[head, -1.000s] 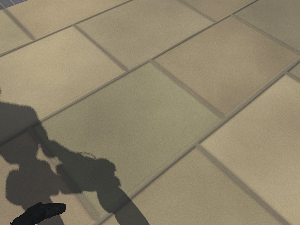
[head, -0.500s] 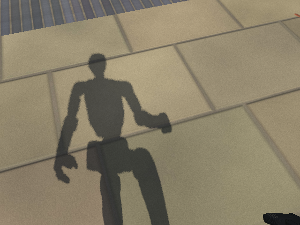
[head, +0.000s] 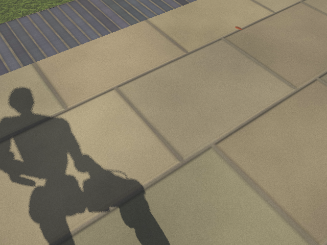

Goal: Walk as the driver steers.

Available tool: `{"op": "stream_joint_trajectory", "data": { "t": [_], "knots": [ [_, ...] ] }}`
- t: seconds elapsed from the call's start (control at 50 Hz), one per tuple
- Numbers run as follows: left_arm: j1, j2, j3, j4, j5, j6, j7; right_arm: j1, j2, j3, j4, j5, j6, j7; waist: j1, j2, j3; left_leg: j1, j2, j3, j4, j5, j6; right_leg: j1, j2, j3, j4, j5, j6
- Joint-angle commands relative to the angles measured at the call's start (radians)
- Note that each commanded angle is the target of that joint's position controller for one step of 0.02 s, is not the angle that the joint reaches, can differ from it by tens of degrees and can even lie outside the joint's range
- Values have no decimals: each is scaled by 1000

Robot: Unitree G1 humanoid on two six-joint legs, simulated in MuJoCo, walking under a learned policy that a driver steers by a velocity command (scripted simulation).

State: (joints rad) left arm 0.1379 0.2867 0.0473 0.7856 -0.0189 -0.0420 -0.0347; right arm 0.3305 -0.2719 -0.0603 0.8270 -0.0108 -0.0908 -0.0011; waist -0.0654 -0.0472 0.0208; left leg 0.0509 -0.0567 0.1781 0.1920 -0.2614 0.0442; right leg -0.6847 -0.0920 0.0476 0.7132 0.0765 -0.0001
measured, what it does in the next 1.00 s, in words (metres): walks ahead, turning right: right foot, then left foot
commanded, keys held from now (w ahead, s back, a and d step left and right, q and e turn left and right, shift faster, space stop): w+e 0.64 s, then w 0.10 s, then e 0.26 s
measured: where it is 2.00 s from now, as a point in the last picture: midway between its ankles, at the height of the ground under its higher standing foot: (191, 212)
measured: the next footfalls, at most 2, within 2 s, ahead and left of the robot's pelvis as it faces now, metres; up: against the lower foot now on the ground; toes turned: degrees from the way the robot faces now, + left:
right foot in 0.16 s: +0.26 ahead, -0.12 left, +0.00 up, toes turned -7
left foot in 0.62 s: +0.58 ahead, +0.01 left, +0.00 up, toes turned -26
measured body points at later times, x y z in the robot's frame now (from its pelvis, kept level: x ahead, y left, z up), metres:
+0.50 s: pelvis +0.29 -0.05 +0.00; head +0.33 -0.07 +0.45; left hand +0.43 +0.21 -0.10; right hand +0.44 -0.35 -0.08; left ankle +0.52 +0.08 -0.69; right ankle +0.22 -0.12 -0.74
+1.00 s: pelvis +0.54 -0.10 +0.00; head +0.58 -0.12 +0.45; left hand +0.85 +0.00 -0.08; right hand +0.42 -0.37 -0.12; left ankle +0.54 +0.03 -0.74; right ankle +0.60 -0.28 -0.70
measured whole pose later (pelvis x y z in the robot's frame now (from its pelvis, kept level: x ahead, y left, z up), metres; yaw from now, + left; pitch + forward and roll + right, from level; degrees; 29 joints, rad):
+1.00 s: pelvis +0.54 -0.10 +0.00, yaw -33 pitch +2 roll +2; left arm 0.11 0.29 0.06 0.61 -0.01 -0.01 -0.03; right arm 0.26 -0.29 -0.07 0.84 0.01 -0.06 -0.02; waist -0.08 -0.04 0.06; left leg -0.08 -0.01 0.13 0.32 -0.27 0.01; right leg -0.60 -0.05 0.02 0.68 -0.07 0.01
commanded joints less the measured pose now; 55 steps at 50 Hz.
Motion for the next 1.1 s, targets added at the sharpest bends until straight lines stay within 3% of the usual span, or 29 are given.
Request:
{"op": "stream_joint_trajectory", "data": {
  "t": [0.02, 0.06, 0.1, 0.14, 0.16, 0.18, 0.2, 0.22, 0.24, 0.26, 0.28, 0.34, 0.44, 0.54, 0.58, 0.6, 0.62, 0.64, 0.66, 0.68, 0.7, 0.72, 0.76, 0.84, 0.94, 1.04, 1.06, 1.08, 1.1],
  "knots": [
    [-139, 35, -2, -116, 0, -15, -21, 5, -167, -41, -32, 13, 5, -10, -18, 69, 82, 2, 315, -47, -44, 425, 111, -33, 5, -41, -77, -12, -27],
    [-157, 45, 2, -145, -1, -15, -35, 9, -180, -46, -23, 19, 24, -15, -7, 83, 72, 73, 333, -25, 25, 586, 96, -27, 28, -80, -103, -106, -54],
    [-106, 76, 19, -155, -1, -9, -41, -8, -209, -53, -30, 22, 42, -26, 39, 129, 7, 104, 333, 2, 164, 935, 72, 89, 92, -144, -94, -215, -92],
    [134, 156, 66, -107, -5, -3, -28, -35, -220, -53, -41, 24, 58, -38, 177, 127, -127, 4, 291, 35, 500, 1038, 29, 431, 166, -157, -155, -207, -155],
    [286, 242, 99, -79, -5, 9, -5, -18, -190, -39, -60, 9, 48, -42, 234, 16, -225, -243, 243, 34, 805, 704, -13, 743, 41, 61, -183, -190, -217],
    [251, 323, 106, -90, -12, 2, 0, 91, -36, 9, -105, -19, 14, -16, 102, -209, -316, -706, 15, -83, 1143, -295, -79, 1078, -210, 639, -269, -331, -421],
    [287, 235, 84, -106, -5, -6, 1, -28, -126, -4, -113, 20, -28, 2, 191, -85, -394, -817, 25, -284, 1224, -322, -58, 1120, -237, 767, -390, -419, -426],
    [247, 192, 72, -103, 2, -16, 2, -126, -163, -15, -148, 54, -49, 11, 196, -44, -241, -879, 76, -285, 1184, -223, -33, 1011, -205, 610, -414, -352, -372],
    [184, 169, 66, -112, -1, -21, 4, -142, -149, -10, -150, 43, -60, 5, 148, 40, -152, -843, 119, -278, 1089, -141, -26, 857, -159, 493, -417, -254, -336],
    [123, 138, 56, -126, 1, -21, 6, -145, -154, -16, -141, 16, -58, -2, 109, 58, -92, -782, 145, -269, 1003, -102, -36, 724, -120, 403, -430, -140, -314],
    [91, 118, 48, -144, 15, -22, 11, -124, -158, -22, -138, 6, -47, -2, 75, 35, -77, -712, 162, -275, 969, -72, -47, 635, -95, 356, -453, -60, -311],
    [86, 137, 54, -150, 10, -24, 24, -109, -122, -17, -144, -5, -15, -4, 45, 22, -50, -655, 160, -243, 840, -25, -97, 494, -61, 274, -490, 59, -315],
    [155, 174, 67, -125, -1, -10, 48, -302, -69, 8, -195, -1, -15, 4, 117, -21, -18, -553, 86, -213, 449, 315, -127, 389, 30, 180, -470, -49, -230],
    [217, 164, 67, -100, -10, 3, 54, -358, -127, -12, -218, 20, -32, 22, 126, -51, -25, -507, 62, -268, 304, 293, -93, 513, -31, 324, -367, -176, -195],
    [196, 160, 68, -106, -5, 8, 56, -291, -149, -26, -203, 21, -42, 22, 81, -79, -35, -426, 62, -259, 278, 217, -56, 537, -40, 366, -297, -151, -174],
    [188, 134, 59, -112, -1, 8, 54, -203, -169, -39, -180, 15, -46, 17, 34, -74, -79, -294, 68, -248, 246, 214, -27, 518, 1, 345, -210, -109, -147],
    [188, 76, 37, -128, 10, 5, 49, -70, -214, -54, -168, -4, -51, 8, -26, -2, -204, -59, 201, -364, 265, 161, 33, 429, 59, 279, 28, -182, -112],
    [323, 5, 15, -155, -9, -4, 48, 38, -302, -75, -141, -19, -38, 6, 13, 288, -347, 292, 437, -794, 201, -36, 195, 89, 209, 134, 373, -574, -37],
    [345, 82, 21, -141, -23, -9, 50, 54, -241, -65, -126, 9, -32, 16, 6, 335, -333, 300, 487, -1014, 119, -298, 226, -72, 148, 137, 542, -665, -22],
    [257, 149, 39, -135, -21, -6, 51, 9, -166, -45, -137, 13, -28, 15, -21, 219, -195, 184, 433, -878, 92, -330, 182, -108, 108, 143, 591, -571, -15],
    [185, 152, 41, -146, -8, -3, 53, -36, -138, -34, -138, 5, -21, 15, -15, 146, -113, 65, 385, -731, 91, -210, 149, -88, 78, 104, 580, -499, -11],
    [135, 139, 41, -162, 5, -6, 51, -69, -117, -25, -130, -1, -16, 16, -1, 124, -48, -40, 343, -631, 72, -81, 145, -69, 56, 97, 531, -454, -10],
    [133, 105, 40, -165, -3, -3, 42, -103, -90, -15, -120, -8, -20, 15, 39, 157, -8, -150, 294, -493, 37, 134, 137, 13, 27, 88, 449, -415, -10],
    [102, 56, 28, -191, 10, 18, 43, -129, -151, -34, -91, 4, -22, 6, 65, 147, -24, -175, 312, -297, 50, 671, 166, 42, 28, 30, 266, -376, 31],
    [11, 47, 24, -221, 6, 24, 13, -136, -177, -39, -66, 18, 17, -20, 35, 152, -61, -177, 273, -123, 62, 646, 121, 179, 43, -36, 2, -96, 20],
    [21, 105, 58, -254, 16, 34, -11, -152, -215, -54, -57, 49, 42, -27, 71, 141, -74, -112, 303, -97, 250, 667, 77, 277, 83, -75, -156, -186, -51],
    [99, 131, 75, -234, 18, 33, -7, -151, -201, -51, -57, 50, 46, -29, 108, 109, -108, -138, 265, -67, 385, 668, 49, 393, 118, -93, -229, -128, -79],
    [184, 202, 101, -220, 18, 34, 11, -102, -173, -41, -58, 27, 45, -26, 136, 1, -164, -259, 192, -35, 602, 498, -12, 582, 67, 8, -269, 167, -131],
    [188, 297, 110, -244, 24, 40, 34, -31, -84, -9, -90, -36, 40, -14, 68, -269, -236, -599, 49, -27, 961, -351, -90, 849, -199, 369, -192, 646, -295]
  ]
}}
Velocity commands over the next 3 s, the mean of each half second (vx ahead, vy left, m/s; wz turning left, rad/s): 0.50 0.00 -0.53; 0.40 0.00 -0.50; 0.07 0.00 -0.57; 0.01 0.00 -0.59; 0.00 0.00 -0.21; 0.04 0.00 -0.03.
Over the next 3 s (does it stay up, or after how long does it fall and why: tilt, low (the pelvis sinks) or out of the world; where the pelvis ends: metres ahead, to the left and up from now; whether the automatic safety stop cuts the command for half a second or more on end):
stays up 0.64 -0.18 -0.01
